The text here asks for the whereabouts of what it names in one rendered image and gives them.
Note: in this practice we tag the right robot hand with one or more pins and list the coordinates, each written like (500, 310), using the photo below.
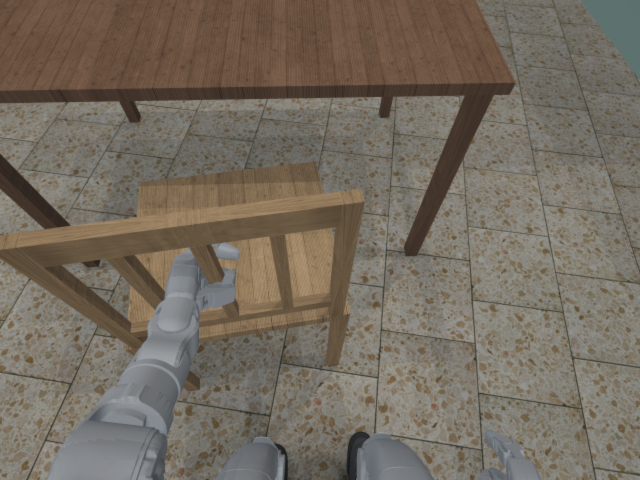
(512, 457)

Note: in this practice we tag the table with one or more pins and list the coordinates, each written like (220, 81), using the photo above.
(161, 50)

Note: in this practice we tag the left robot hand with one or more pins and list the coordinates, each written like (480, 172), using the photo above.
(186, 279)

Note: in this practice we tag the left robot shin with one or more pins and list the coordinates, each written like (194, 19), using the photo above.
(264, 440)

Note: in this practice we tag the robot right foot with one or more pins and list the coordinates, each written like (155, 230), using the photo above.
(356, 441)

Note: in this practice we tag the chair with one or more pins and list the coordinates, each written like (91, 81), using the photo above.
(291, 271)

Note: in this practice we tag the left robot upper arm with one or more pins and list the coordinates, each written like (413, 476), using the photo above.
(113, 451)

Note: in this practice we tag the left robot forearm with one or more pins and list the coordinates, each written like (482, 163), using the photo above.
(151, 384)

